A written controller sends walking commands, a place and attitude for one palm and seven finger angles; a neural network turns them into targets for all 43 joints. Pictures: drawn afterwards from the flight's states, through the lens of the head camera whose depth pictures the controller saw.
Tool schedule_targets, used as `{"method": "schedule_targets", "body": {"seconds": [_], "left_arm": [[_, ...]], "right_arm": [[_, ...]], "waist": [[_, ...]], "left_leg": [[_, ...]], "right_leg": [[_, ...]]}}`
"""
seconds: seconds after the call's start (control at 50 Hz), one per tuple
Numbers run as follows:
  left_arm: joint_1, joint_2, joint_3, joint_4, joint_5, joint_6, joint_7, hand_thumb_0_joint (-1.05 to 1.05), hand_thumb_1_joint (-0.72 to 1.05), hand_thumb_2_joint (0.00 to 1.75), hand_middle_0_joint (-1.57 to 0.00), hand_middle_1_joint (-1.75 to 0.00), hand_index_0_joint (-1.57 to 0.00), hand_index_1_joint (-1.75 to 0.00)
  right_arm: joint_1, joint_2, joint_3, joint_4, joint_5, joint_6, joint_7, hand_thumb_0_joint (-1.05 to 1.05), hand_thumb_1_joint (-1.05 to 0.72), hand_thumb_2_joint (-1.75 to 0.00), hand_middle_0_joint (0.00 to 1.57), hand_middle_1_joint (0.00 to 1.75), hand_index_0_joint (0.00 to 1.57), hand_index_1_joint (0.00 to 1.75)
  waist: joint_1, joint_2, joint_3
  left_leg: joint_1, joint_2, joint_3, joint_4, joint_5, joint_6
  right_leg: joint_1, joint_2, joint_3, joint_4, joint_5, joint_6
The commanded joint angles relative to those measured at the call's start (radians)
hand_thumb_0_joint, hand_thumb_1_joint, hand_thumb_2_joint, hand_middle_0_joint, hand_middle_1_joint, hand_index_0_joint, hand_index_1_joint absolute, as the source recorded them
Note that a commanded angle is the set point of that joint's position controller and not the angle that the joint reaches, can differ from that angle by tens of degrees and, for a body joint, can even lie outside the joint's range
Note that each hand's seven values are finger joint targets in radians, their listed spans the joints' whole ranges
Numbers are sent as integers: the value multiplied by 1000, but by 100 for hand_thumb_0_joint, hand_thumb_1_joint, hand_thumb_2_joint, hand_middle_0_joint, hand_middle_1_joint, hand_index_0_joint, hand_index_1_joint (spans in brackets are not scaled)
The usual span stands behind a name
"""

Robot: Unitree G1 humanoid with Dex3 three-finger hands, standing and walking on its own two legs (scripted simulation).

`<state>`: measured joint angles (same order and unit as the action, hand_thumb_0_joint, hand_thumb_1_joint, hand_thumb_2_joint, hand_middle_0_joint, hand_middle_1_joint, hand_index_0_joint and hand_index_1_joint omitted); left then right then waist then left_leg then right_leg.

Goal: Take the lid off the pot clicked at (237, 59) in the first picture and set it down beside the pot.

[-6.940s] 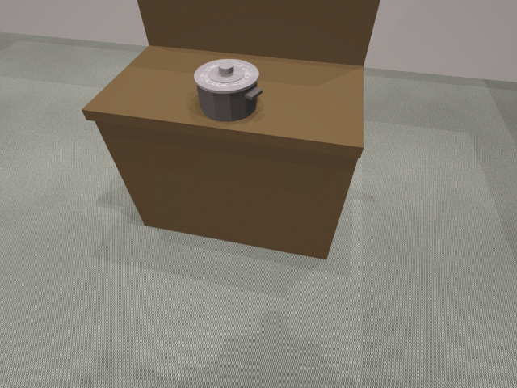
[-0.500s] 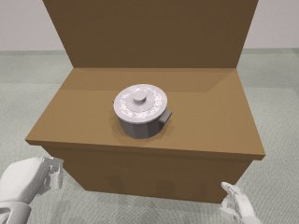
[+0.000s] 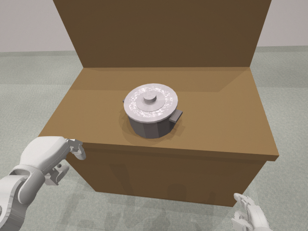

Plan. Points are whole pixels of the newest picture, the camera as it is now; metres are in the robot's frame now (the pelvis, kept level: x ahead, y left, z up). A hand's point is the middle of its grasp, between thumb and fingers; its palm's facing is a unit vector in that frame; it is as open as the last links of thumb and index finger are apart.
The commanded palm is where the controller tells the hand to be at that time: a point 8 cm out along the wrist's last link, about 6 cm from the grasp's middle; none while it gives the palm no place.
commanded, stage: reach forward and open the fingers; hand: left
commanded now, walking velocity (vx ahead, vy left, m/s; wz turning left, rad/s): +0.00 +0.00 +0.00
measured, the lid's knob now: (149, 96) +0.53 +0.08 +0.03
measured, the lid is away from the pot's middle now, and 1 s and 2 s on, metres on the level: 0.00 0.00 0.00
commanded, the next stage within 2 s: move the open hand above the knob in 0.40 s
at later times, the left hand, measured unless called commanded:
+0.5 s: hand (64, 141) +0.29 +0.27 +0.10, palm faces -0.18 -0.03 -0.98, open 10.1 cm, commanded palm +0.28 +0.26 +0.16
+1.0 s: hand (91, 121) +0.36 +0.22 +0.10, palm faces -0.22 -0.04 -0.97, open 10.1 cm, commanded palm +0.35 +0.20 +0.16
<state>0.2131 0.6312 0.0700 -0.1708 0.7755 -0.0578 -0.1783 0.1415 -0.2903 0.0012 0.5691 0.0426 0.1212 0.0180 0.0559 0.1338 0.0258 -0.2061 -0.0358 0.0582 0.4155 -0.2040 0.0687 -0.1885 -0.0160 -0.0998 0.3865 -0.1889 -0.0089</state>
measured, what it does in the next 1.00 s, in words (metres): stands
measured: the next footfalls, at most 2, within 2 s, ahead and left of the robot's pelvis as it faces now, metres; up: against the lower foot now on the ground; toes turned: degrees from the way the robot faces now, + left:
none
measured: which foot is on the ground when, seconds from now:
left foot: down 0.00-1.00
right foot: down 0.00-1.00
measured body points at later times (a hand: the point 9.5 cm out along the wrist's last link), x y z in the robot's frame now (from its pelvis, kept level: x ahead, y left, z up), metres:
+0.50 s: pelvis +0.00 +0.02 +0.00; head +0.02 -0.02 +0.45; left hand +0.30 +0.26 +0.16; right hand +0.19 -0.21 -0.11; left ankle +0.01 +0.07 -0.74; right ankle +0.01 -0.11 -0.74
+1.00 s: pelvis +0.01 +0.01 +0.00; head +0.04 -0.03 +0.45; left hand +0.37 +0.22 +0.15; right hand +0.19 -0.22 -0.12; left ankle +0.01 +0.07 -0.74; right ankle +0.01 -0.11 -0.74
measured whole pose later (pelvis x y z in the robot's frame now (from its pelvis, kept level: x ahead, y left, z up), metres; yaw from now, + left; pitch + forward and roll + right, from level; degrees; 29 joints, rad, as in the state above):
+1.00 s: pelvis +0.01 +0.01 +0.00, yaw +1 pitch +2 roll -1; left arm -0.35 0.54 -0.18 0.16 0.84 0.12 -0.27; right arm 0.15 -0.29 0.02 0.57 0.07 0.14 0.05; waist 0.01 0.11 0.01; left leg -0.23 -0.07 0.06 0.42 -0.21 0.09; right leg -0.23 -0.05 -0.10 0.42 -0.22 0.01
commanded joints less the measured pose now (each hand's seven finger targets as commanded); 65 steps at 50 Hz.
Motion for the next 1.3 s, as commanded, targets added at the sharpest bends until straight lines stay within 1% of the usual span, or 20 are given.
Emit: {"method": "schedule_targets", "body": {"seconds": [0.0,0.08,0.16,0.24,0.26,0.44,0.5,0.56,0.68,0.74,0.76,0.84,0.9,1.0,1.04,1.1,1.14,1.16,1.24,1.28], "left_arm": [[-246,249,154,-128,-4,-1,34,0,-13,126,-86,-22,-86,-22],[-290,229,128,-98,-4,11,27,0,-25,131,-82,-8,-82,-8],[-408,246,106,-132,21,21,22,0,-25,132,-82,-8,-82,-8],[-397,246,125,-53,18,46,18,0,-26,133,-82,-8,-82,-8],[-467,225,76,-60,27,47,8,0,-26,133,-82,-8,-82,-8],[-550,259,102,-15,34,66,-6,0,-27,136,-82,-8,-82,-8],[-590,229,33,107,32,111,-32,0,-27,136,-82,-8,-82,-8],[-698,184,-38,-15,30,135,-66,0,-27,136,-82,-8,-82,-8],[-775,224,-5,89,50,127,-75,0,-27,136,-82,-8,-82,-8],[-764,207,-1,84,47,130,-60,0,-27,136,-82,-8,-82,-8],[-806,177,-48,94,58,134,-66,0,-27,136,-82,-8,-82,-8],[-854,183,-41,137,62,159,-48,0,-27,136,-82,-8,-82,-8],[-919,154,-90,107,71,166,-47,0,-27,136,-82,-8,-82,-8],[-972,103,-144,196,77,197,-45,0,-27,136,-82,-8,-82,-8],[-956,156,-82,217,73,201,-36,0,-27,136,-82,-8,-82,-8],[-1060,63,-188,246,83,218,-41,0,-27,136,-82,-8,-82,-8],[-1071,128,-125,290,81,225,-34,0,-27,136,-82,-8,-82,-8],[-1127,101,-165,252,89,223,-39,0,-27,136,-82,-8,-82,-8],[-1106,86,-155,369,80,235,-33,0,-27,136,-82,-8,-82,-8],[-1184,55,-200,367,92,239,-35,0,-27,136,-82,-8,-82,-8]], "right_arm": [[-143,-95,-37,-161,5,-53,-7,0,-90,-90,20,30,20,30],[-136,-95,-38,-164,7,-50,0,0,-90,-90,20,30,20,30],[-155,-89,-29,-168,8,-54,4,0,-90,-90,20,30,20,30],[-145,-102,-34,-170,16,-43,10,0,-90,-90,20,30,20,30],[-148,-94,-27,-162,12,-42,9,0,-90,-90,20,30,20,30],[-128,-105,-30,-167,12,-43,12,0,-90,-90,20,30,20,30],[-126,-113,-27,-149,16,-37,10,0,-90,-90,20,30,20,30],[-142,-99,-21,-172,15,-44,19,0,-90,-90,20,30,20,30],[-99,-108,-24,-145,17,-43,12,0,-90,-90,20,30,20,30],[-105,-109,-26,-160,19,-46,21,0,-90,-90,20,30,20,30],[-109,-97,-14,-154,16,-43,23,0,-90,-90,20,30,20,30],[-104,-113,-23,-157,23,-31,23,0,-90,-90,20,30,20,30],[-105,-100,-23,-152,23,-35,22,0,-90,-90,20,30,20,30],[-96,-102,-19,-142,31,-24,23,0,-90,-90,20,30,20,30],[-95,-111,-22,-145,31,-26,22,0,-90,-90,20,30,20,30],[-95,-99,-17,-133,34,-17,19,0,-90,-90,20,30,20,30],[-84,-111,-20,-129,37,-13,15,0,-90,-90,20,30,20,30],[-93,-100,-12,-131,35,-15,15,0,-90,-90,20,30,20,30],[-71,-107,-19,-119,38,-8,14,0,-90,-90,20,30,20,30],[-73,-101,-15,-113,41,-2,13,0,-90,-90,20,30,20,30]], "waist": [[-3,-55,-170],[-7,-83,-178],[-4,-29,-226],[-8,-63,-181],[-12,-56,-212],[-18,-42,-232],[-27,-61,-220],[-33,-47,-300],[-39,-105,-260],[-33,-61,-287],[-32,-90,-312],[-43,-81,-287],[-42,-53,-343],[-53,-100,-324],[-46,-112,-334],[-65,-112,-329],[-63,-129,-329],[-59,-111,-383],[-69,-151,-351],[-72,-141,-369]], "left_leg": [[69,25,-100,-74,137,-14],[73,29,-109,-83,139,-17],[96,36,-126,-92,141,-22],[85,39,-131,-89,139,-23],[93,42,-138,-100,138,-27],[118,38,-148,-67,211,-27],[93,28,-147,-75,191,-32],[141,24,-154,-62,256,-30],[119,22,-147,-56,247,-28],[133,21,-148,-38,280,-27],[129,17,-145,-46,297,-31],[104,15,-130,-35,251,-26],[147,17,-142,-32,315,-32],[112,10,-127,-30,270,-29],[98,9,-118,-18,268,-21],[105,7,-121,-22,272,-24],[86,7,-112,-15,254,-18],[100,0,-111,-17,277,-19],[79,3,-105,0,276,-14],[78,-1,-100,-5,280,-15]], "right_leg": [[39,1,63,-59,55,-15],[45,5,57,-55,51,-17],[49,3,58,-39,39,-23],[33,16,59,-37,43,-28],[30,7,51,-34,35,-24],[29,16,56,-20,82,-33],[24,10,48,-13,82,-30],[41,6,48,-5,118,-29],[30,13,45,-7,123,-29],[36,14,51,7,144,-36],[53,9,47,9,156,-33],[37,14,54,14,153,-36],[33,9,53,24,168,-32],[23,11,51,30,168,-30],[50,12,61,35,191,-35],[16,11,51,38,188,-29],[34,12,60,38,192,-33],[58,7,61,48,210,-31],[40,12,62,48,233,-30],[43,8,60,57,243,-28]]}}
